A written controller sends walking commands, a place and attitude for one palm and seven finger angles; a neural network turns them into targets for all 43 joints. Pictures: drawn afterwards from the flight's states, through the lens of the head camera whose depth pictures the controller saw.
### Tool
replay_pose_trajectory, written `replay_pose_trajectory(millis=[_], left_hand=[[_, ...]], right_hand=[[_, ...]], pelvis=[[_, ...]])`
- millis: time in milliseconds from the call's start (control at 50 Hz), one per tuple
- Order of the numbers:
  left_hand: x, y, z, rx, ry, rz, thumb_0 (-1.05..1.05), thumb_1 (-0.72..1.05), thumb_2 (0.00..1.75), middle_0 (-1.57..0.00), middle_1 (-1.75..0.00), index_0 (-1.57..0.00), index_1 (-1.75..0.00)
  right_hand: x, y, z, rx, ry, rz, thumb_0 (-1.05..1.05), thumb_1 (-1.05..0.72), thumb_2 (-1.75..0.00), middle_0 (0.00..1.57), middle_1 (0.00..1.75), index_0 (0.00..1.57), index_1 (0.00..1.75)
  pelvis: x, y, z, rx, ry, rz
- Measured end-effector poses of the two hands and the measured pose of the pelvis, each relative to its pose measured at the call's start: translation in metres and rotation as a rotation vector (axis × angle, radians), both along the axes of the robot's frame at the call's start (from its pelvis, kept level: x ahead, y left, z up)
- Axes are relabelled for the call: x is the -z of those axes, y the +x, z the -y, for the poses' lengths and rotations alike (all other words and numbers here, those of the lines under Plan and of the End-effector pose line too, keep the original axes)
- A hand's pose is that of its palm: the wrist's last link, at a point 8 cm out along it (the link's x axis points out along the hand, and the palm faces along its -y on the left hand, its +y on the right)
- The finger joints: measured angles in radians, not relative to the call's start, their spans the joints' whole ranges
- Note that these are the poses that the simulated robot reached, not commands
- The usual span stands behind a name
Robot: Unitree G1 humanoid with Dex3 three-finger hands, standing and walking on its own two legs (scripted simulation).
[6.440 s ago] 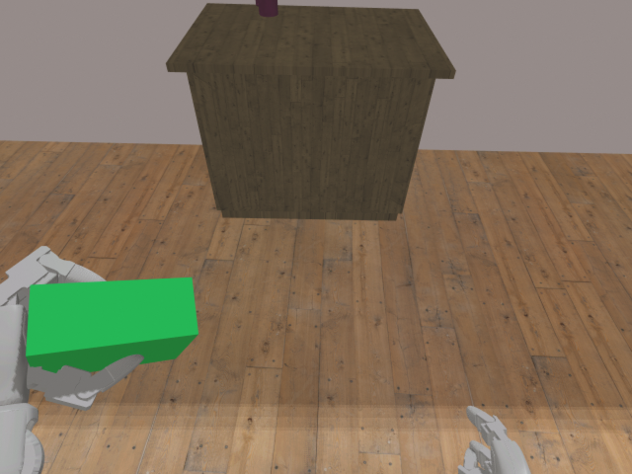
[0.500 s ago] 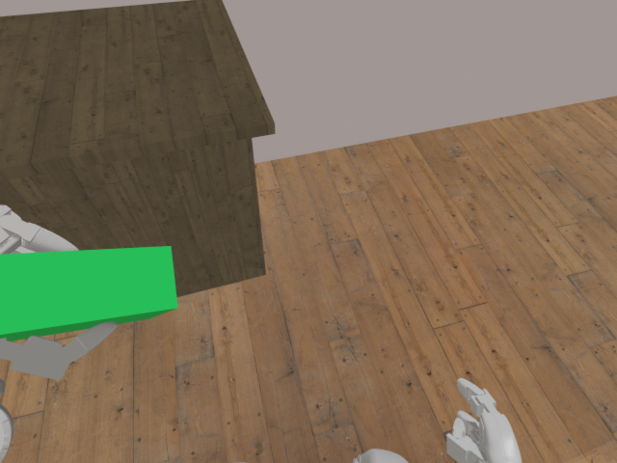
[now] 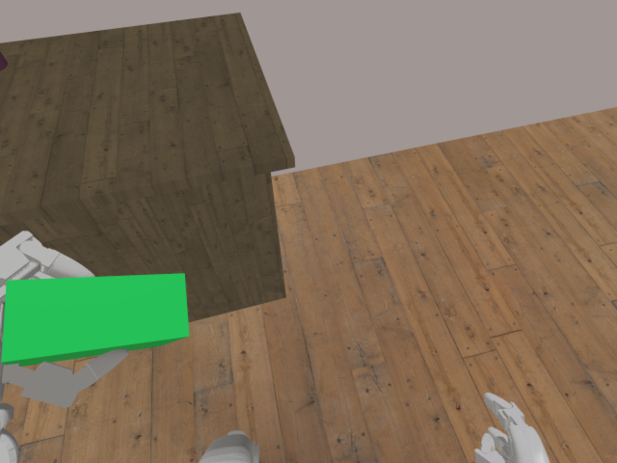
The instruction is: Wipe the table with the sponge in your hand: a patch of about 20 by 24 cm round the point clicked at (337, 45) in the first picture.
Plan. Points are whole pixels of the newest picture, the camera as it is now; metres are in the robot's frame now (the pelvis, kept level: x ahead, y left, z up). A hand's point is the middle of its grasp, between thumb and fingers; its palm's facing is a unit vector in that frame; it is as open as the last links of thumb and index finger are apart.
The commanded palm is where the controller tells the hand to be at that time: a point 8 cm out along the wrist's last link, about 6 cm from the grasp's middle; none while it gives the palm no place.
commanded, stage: take the last steps up to it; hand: left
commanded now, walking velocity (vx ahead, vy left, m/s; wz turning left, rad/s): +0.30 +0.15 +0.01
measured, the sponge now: (125, 317) +0.23 +0.19 +0.14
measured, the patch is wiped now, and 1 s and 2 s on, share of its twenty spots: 0.00 0.00 0.00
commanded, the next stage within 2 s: come to a stop and stand still in 0.82 s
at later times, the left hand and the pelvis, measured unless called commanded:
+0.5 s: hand (62, 217) +0.32 +0.28 +0.16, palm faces +0.41 -0.77 -0.49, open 9.9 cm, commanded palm +0.27 +0.32 +0.17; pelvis +0.11 +0.04 -0.01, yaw +0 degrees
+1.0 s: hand (59, 148) +0.42 +0.32 +0.18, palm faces +0.34 -0.82 -0.47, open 9.9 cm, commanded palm +0.36 +0.37 +0.17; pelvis +0.19 +0.10 -0.01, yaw -2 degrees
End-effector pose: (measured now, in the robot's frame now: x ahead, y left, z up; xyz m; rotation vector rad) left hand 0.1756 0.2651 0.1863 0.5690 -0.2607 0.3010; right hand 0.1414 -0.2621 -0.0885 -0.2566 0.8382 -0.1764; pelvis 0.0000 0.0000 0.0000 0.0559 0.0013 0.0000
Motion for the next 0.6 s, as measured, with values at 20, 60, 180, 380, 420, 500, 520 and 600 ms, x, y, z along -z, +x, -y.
replay_pose_trajectory(millis=[20, 60, 180, 380, 420, 500, 520, 600], left_hand=[[-0.002, 0.005, -0.005, 0.004, 0.003, 0.015, -0.01, -0.48, 0.99, -0.76, -1.34, -0.78, -1.34], [-0.003, 0.016, -0.019, 0.011, 0.008, 0.06, -0.01, -0.48, 0.99, -0.76, -1.34, -0.78, -1.34], [0.007, 0.063, -0.053, -0.001, -0.02, 0.136, -0.01, -0.48, 0.99, -0.76, -1.34, -0.78, -1.34], [-0.009, 0.086, -0.03, 0.043, 0.07, 0.067, -0.01, -0.48, 0.99, -0.76, -1.34, -0.78, -1.34], [-0.007, 0.092, -0.033, 0.013, 0.075, 0.057, -0.01, -0.48, 0.99, -0.76, -1.34, -0.78, -1.34], [0.003, 0.108, -0.051, -0.066, 0.011, 0.012, -0.01, -0.48, 0.99, -0.76, -1.34, -0.78, -1.34], [0.005, 0.112, -0.054, -0.078, -0.001, 0.0, -0.01, -0.48, 0.99, -0.76, -1.34, -0.78, -1.34], [0.011, 0.13, -0.059, -0.067, -0.027, -0.036, -0.01, -0.48, 0.99, -0.76, -1.34, -0.78, -1.34]], right_hand=[[-0.003, 0.006, -0.003, 0.005, -0.012, 0.011, 0.02, -0.91, -0.9, 0.2, 0.3, 0.2, 0.3], [-0.005, 0.019, -0.011, 0.015, -0.032, 0.04, 0.02, -0.91, -0.9, 0.2, 0.3, 0.2, 0.3], [0.003, 0.053, -0.055, 0.047, 0.034, 0.11, 0.02, -0.91, -0.9, 0.19, 0.3, 0.2, 0.3], [0.03, 0.084, -0.103, -0.029, 0.194, 0.071, 0.01, -0.9, -0.9, 0.2, 0.3, 0.2, 0.3], [0.041, 0.09, -0.099, -0.041, 0.192, 0.028, 0.01, -0.9, -0.9, 0.2, 0.3, 0.2, 0.3], [0.04, 0.102, -0.085, -0.042, 0.153, -0.043, 0.02, -0.9, -0.9, 0.2, 0.3, 0.2, 0.3], [0.036, 0.106, -0.081, -0.039, 0.138, -0.049, 0.02, -0.9, -0.9, 0.2, 0.3, 0.2, 0.3], [0.018, 0.123, -0.068, -0.026, 0.068, -0.041, 0.02, -0.91, -0.9, 0.2, 0.3, 0.2, 0.3]], pelvis=[[0.001, 0.006, -0.005, 0.004, -0.001, 0.002], [0.007, 0.018, -0.017, 0.011, -0.014, 0.006], [0.019, 0.042, -0.037, 0.016, -0.026, 0.007], [0.019, 0.084, -0.036, 0.013, -0.033, -0.007], [0.021, 0.092, -0.036, 0.003, -0.037, 0.0], [0.011, 0.107, -0.04, -0.004, -0.02, 0.002], [0.009, 0.111, -0.041, -0.006, -0.017, -0.001], [0.001, 0.126, -0.05, -0.013, -0.002, -0.01]])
